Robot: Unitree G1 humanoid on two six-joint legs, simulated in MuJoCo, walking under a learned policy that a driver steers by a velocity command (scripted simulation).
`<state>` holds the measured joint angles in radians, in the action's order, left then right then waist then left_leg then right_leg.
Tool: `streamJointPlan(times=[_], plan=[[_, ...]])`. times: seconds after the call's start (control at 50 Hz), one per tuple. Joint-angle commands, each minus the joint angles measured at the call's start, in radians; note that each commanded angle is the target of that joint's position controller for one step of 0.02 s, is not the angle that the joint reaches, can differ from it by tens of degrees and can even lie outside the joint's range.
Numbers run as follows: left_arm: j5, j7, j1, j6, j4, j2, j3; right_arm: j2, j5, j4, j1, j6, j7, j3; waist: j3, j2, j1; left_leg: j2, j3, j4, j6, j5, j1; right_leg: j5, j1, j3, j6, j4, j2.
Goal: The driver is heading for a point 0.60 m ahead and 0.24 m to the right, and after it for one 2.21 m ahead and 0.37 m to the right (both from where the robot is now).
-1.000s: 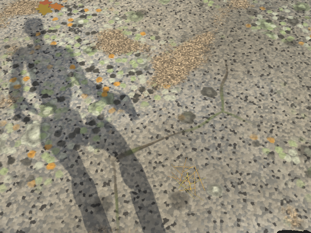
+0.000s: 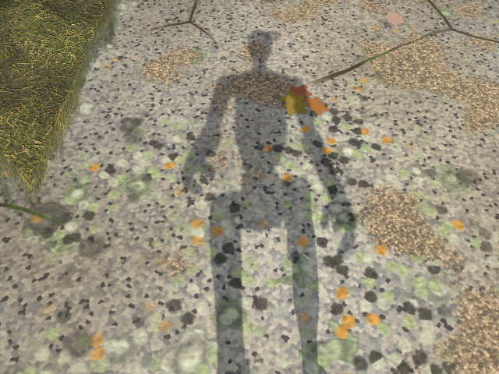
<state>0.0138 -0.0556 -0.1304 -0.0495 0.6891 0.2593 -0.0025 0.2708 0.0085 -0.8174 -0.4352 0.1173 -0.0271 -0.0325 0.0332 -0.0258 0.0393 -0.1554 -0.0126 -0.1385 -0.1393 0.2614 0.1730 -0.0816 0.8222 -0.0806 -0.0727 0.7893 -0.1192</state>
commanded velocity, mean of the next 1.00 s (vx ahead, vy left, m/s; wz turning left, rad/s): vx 1.00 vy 0.00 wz -0.32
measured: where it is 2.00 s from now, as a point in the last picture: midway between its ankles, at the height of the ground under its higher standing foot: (280, 48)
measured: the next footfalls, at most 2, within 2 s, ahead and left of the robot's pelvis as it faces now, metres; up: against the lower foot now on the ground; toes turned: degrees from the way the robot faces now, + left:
right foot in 0.14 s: +0.35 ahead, -0.06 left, +0.00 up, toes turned -8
left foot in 0.54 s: +0.78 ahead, +0.03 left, +0.00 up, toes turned -30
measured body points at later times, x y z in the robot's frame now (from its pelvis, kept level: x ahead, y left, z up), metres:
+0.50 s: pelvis +0.49 -0.03 +0.00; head +0.52 -0.04 +0.45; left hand +0.55 +0.26 -0.11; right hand +0.70 -0.30 -0.04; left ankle +0.74 +0.07 -0.69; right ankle +0.31 -0.05 -0.73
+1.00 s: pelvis +0.92 -0.19 -0.01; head +0.94 -0.20 +0.44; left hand +1.22 -0.08 -0.07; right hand +0.76 -0.42 -0.14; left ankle +0.80 +0.00 -0.64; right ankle +0.93 -0.32 -0.73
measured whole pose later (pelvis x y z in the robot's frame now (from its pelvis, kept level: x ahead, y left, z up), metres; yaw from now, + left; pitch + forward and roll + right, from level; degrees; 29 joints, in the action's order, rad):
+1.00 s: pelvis +0.92 -0.19 -0.01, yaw -19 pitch +2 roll +0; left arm 0.07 -0.01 -0.05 -0.09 0.63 0.24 -0.01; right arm 0.28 -0.01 -0.89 -0.53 0.06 -0.02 -0.05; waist -0.01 0.01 0.11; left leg -0.02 0.09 -1.10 -0.09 0.39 -0.24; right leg 0.27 0.44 -0.03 -0.01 0.68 -0.02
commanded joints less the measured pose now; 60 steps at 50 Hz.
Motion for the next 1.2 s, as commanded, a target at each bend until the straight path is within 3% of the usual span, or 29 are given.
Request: streamJointPlan(times=[0.02,0.08,0.12,0.14,0.16,0.18,0.2,0.22,0.26,0.3,0.34,0.4,0.48,0.52,0.54,0.56,0.58,0.6,0.64,0.74,0.78,0.84,0.9,0.92,0.94,0.96,1.02,1.1,1.2], plan=[[-0.02,-0.011,0.064,-0.018,-0.041,0.063,0.013,0.155,0.001,0.024,0.004,0.029,0.018,-0.025,0.054,0.072,-0.019,0.24,-0.091,0.078,0.091,-1.024,-0.171,-0.146,-0.267,-0.06,-0.05,-0.125,0.12],[-0.004,-0.002,-0.085,-0.01,0.016,0.136,0.036,0.201,0.033,0.016,0.028,0.005,0.059,-0.039,-0.048,0.144,-0.115,0.306,-0.119,-0.177,0.136,-1.478,-0.018,-0.02,-0.426,-0.108,-0.082,-0.145,0.222],[-0.009,0.011,-0.509,0.001,0.147,0.221,0.081,0.244,0.058,0.054,0.171,-0.032,0.081,-0.056,-0.187,0.129,-0.338,0.303,-0.125,-0.751,0.149,-1.549,-0.126,0.067,-0.783,-0.048,-0.135,-0.178,0.239],[-0.014,0.026,-0.66,0.01,0.194,0.254,0.108,0.223,0.05,0.071,0.276,-0.033,0.074,-0.055,-0.174,-0.001,-0.428,0.15,-0.149,-1.274,0.142,-0.888,-0.349,0.124,-0.948,0.06,-0.198,-0.244,0.173],[0.001,0.032,-0.558,0.019,0.201,0.26,0.106,0.004,0.046,0.146,0.24,-0.008,0.049,0.005,-0.126,-0.307,-0.211,0.001,-0.029,-1.638,0.167,0.274,-0.889,-0.103,-1.167,0.383,-0.295,-0.08,0.024],[0.011,0.034,-0.438,0.017,0.15,0.263,0.109,0.023,0.004,0.204,0.132,0.008,0.038,0.025,-0.324,-0.265,-0.134,0.04,0.151,-1.672,0.161,0.247,-1.046,0.354,-1.264,0.849,-0.451,-0.377,-0.13],[0.005,0.041,-0.366,0.017,0.113,0.188,0.105,0.101,0.028,0.193,0.195,0.025,0.029,0.027,-0.206,-0.02,-0.133,0.113,0.18,-1.525,0.128,0.113,-1.036,0.612,-1.091,0.911,-0.395,-0.546,-0.136],[0.001,0.041,-0.317,0.017,0.118,0.148,0.094,0.123,0.043,0.194,0.245,0.028,0.021,0.024,-0.089,0.135,-0.081,0.159,0.159,-1.391,0.111,0.043,-0.963,0.634,-0.872,0.817,-0.326,-0.59,-0.094],[0.0,0.049,-0.293,-0.009,0.122,0.154,0.087,0.102,0.076,0.211,0.254,-0.011,0.021,0.039,0.023,0.167,-0.009,0.21,0.141,-1.255,0.143,0.069,-0.864,0.503,-0.591,0.687,-0.295,-0.614,-0.02],[-0.004,0.042,-0.265,-0.033,0.119,0.167,0.086,0.075,0.081,0.226,0.277,-0.05,0.018,0.054,0.08,0.144,0.019,0.25,0.083,-1.073,0.171,0.042,-0.776,0.458,-0.385,0.541,-0.273,-0.657,0.071],[-0.005,0.041,-0.276,-0.043,0.112,0.19,0.099,0.076,0.054,0.283,0.401,-0.048,0.009,0.063,0.114,0.076,-0.022,0.269,0.045,-0.834,0.196,-0.106,-0.71,0.312,-0.301,0.487,-0.269,-0.693,0.098],[-0.027,0.03,-0.316,-0.045,0.115,0.201,0.114,0.044,0.024,0.314,0.516,-0.044,0.002,0.073,0.076,0.022,-0.111,0.226,0.011,-0.554,0.191,-0.366,-0.606,0.153,-0.388,0.444,-0.192,-0.662,0.139],[-0.019,0.04,-0.345,-0.034,0.117,0.229,0.131,0.084,0.022,0.321,0.524,-0.031,0.014,0.055,0.007,-0.032,-0.141,0.166,0.023,-0.366,0.17,-0.322,-0.56,-0.111,-0.656,0.484,-0.135,-0.508,0.104],[-0.007,0.042,-0.311,-0.036,0.11,0.276,0.14,0.162,0.018,0.268,0.333,-0.019,0.033,0.017,-0.132,-0.026,-0.038,0.125,0.021,-0.345,0.146,-0.159,-0.335,-0.347,-0.717,0.467,-0.091,-0.243,0.116],[-0.006,0.037,-0.247,-0.044,0.094,0.28,0.141,0.208,0.023,0.222,0.127,-0.012,0.048,-0.007,-0.236,-0.018,0.085,0.185,0.058,-0.384,0.126,-0.094,-0.09,-0.287,-0.6,0.442,-0.07,-0.002,0.152],[0.005,0.042,-0.213,-0.061,0.068,0.163,0.107,0.281,0.049,0.176,-0.14,-0.011,0.069,-0.039,-0.394,0.104,0.181,0.401,0.255,-0.395,0.095,0.262,0.131,0.039,-0.472,0.349,-0.077,0.331,0.182],[-0.046,0.031,-0.35,-0.067,0.015,0.041,0.067,0.366,0.072,0.161,-0.06,-0.017,0.059,-0.059,-0.496,0.509,0.029,0.618,0.904,-0.14,-0.035,0.477,0.268,0.544,-0.181,0.243,-0.031,0.578,0.289],[-0.015,0.042,-0.328,-0.051,0.065,0.103,0.059,0.269,0.061,0.168,0.031,-0.024,0.044,-0.06,-0.342,0.334,0.027,0.572,0.931,-0.11,-0.07,0.589,0.176,0.471,-0.039,0.233,-0.051,0.641,0.19],[0.022,0.025,-0.117,-0.046,0.03,0.128,0.061,0.135,0.047,0.137,0.073,-0.025,0.027,-0.037,-0.132,0.064,0.044,0.454,0.597,-0.131,-0.063,0.263,-0.057,0.369,-0.042,0.21,-0.037,0.546,0.136],[0.069,0.0,0.05,-0.028,-0.1,0.076,0.021,0.098,0.003,0.019,-0.033,-0.005,0.024,-0.027,-0.013,0.119,-0.031,0.361,0.434,-0.073,-0.088,-0.107,-0.222,0.447,-0.012,0.154,0.025,0.281,0.058],[0.052,-0.018,0.135,-0.036,-0.151,0.072,-0.002,0.136,0.007,0.034,0.03,-0.007,0.028,-0.042,0.027,0.105,-0.053,0.316,0.349,-0.002,-0.074,-0.11,-0.404,0.307,-0.176,0.121,0.053,0.031,0.056],[0.021,-0.022,0.102,-0.037,-0.129,0.096,0.001,0.218,-0.007,0.039,0.049,-0.006,0.007,-0.069,0.017,0.115,-0.079,0.312,0.293,0.062,-0.048,-0.245,-0.614,0.135,-0.593,0.054,0.059,-0.11,0.127],[0.039,0.024,-0.096,-0.037,-0.052,0.17,0.042,0.23,-0.017,0.012,-0.012,-0.007,-0.003,-0.069,-0.114,0.028,-0.17,0.243,0.204,-0.339,0.004,-0.585,-0.517,0.213,-0.864,0.047,0.034,-0.213,0.164],[0.056,0.046,-0.229,-0.043,-0.032,0.207,0.061,0.217,-0.02,0.014,-0.005,-0.004,-0.004,-0.066,-0.195,0.021,-0.241,0.192,0.187,-0.606,0.023,-0.491,-0.646,0.289,-1.061,0.114,0.017,-0.204,0.075],[0.079,0.068,-0.397,-0.048,-0.022,0.283,0.082,0.089,-0.009,0.042,-0.002,-0.002,0.003,-0.038,-0.322,-0.15,-0.269,0.131,0.145,-0.974,0.032,0.107,-0.786,0.664,-1.215,0.444,-0.012,-0.277,-0.218],[0.072,0.073,-0.356,-0.035,-0.039,0.323,0.091,0.063,-0.048,0.087,-0.076,-0.015,0.011,-0.029,-0.379,-0.269,-0.19,0.1,0.113,-1.205,0.027,0.211,-0.941,0.906,-1.181,0.919,-0.073,-0.521,-0.386],[0.038,0.061,-0.18,-0.044,-0.024,0.126,0.061,0.091,0.003,0.071,0.086,-0.057,-0.001,-0.033,-0.042,-0.036,-0.109,0.232,0.086,-1.198,0.041,0.019,-1.007,0.569,-0.865,0.533,-0.085,-0.54,-0.235],[0.005,0.054,-0.204,-0.079,0.053,0.078,0.053,0.033,0.022,0.118,0.186,-0.108,-0.029,-0.026,0.052,-0.071,-0.036,0.287,0.078,-1.127,0.065,-0.004,-1.026,0.177,-0.763,0.227,-0.052,-0.612,-0.185],[0.005,0.059,-0.149,-0.096,0.087,0.104,0.061,0.029,0.016,0.213,0.369,-0.106,-0.072,-0.002,0.086,-0.035,0.005,0.257,-0.051,-0.762,0.024,-0.282,-0.853,-0.075,-0.678,-0.125,0.006,-0.704,-0.079]])
Velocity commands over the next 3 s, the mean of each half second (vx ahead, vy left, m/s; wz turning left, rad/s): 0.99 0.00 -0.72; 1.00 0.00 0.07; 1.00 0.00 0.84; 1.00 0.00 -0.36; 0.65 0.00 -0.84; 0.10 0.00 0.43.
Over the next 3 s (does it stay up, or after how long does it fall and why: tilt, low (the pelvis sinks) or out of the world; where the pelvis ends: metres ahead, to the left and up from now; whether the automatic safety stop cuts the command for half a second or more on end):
stays up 2.39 -0.31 -0.01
